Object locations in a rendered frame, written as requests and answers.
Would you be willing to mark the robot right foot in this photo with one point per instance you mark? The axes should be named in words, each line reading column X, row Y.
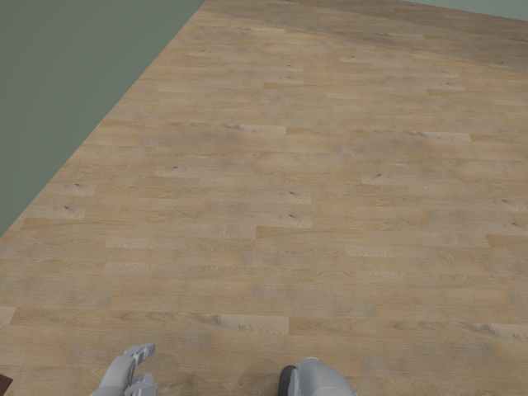
column 285, row 380

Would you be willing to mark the robot right thigh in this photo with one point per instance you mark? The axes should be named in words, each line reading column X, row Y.
column 316, row 379

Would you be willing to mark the robot left hand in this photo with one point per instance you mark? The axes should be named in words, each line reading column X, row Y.
column 120, row 372

